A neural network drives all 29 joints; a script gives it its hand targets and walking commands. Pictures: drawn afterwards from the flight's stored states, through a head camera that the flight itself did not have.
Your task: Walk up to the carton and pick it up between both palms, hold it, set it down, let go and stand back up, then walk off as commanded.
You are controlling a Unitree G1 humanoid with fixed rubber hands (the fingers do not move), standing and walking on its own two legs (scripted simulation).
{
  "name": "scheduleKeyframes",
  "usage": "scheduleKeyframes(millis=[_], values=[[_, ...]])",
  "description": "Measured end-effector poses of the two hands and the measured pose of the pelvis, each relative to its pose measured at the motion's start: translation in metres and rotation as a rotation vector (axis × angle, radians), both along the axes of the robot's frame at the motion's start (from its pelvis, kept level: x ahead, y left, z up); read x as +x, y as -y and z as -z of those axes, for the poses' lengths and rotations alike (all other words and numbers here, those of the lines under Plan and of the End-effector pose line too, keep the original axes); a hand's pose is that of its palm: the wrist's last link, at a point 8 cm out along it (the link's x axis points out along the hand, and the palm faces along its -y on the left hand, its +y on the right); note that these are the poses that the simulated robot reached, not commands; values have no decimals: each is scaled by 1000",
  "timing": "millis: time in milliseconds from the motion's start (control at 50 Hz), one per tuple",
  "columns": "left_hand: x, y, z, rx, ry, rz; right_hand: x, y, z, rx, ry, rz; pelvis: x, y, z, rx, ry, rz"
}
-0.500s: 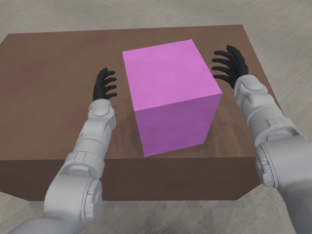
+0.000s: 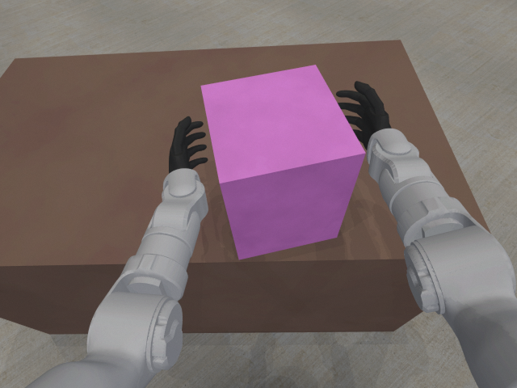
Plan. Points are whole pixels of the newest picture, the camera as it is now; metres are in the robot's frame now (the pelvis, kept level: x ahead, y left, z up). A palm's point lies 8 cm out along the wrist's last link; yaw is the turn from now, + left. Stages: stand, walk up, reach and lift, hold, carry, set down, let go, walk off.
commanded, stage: reach and lift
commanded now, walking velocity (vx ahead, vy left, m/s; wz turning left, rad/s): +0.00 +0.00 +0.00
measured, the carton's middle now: (274, 168) +0.47 +0.04 +0.02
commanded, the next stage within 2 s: none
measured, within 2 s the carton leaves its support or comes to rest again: leaves its support in 1.56 s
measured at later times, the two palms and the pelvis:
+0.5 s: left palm (183, 169) +0.40 +0.17 +0.09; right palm (372, 134) +0.47 -0.11 +0.11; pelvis +0.00 +0.00 +0.00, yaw +0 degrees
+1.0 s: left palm (182, 168) +0.40 +0.18 +0.09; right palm (369, 135) +0.47 -0.11 +0.11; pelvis +0.00 +0.00 +0.00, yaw +0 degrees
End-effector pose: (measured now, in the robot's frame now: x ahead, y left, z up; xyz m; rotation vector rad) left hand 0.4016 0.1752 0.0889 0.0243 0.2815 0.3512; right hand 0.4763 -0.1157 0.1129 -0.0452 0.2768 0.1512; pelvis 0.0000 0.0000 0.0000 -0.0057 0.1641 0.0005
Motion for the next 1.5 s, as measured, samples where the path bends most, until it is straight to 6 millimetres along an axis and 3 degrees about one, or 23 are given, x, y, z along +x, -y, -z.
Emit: scheduleKeyframes(millis=[1220,1500], values=[[-1,-5,-3,-93,-4,-69,-7,-13,-1,-49,-5,-5,-1,3,2,3,-34,2],[-11,-6,-5,-88,-22,-71,-15,-16,-7,-100,-5,-26,-3,5,-1,4,-54,0]])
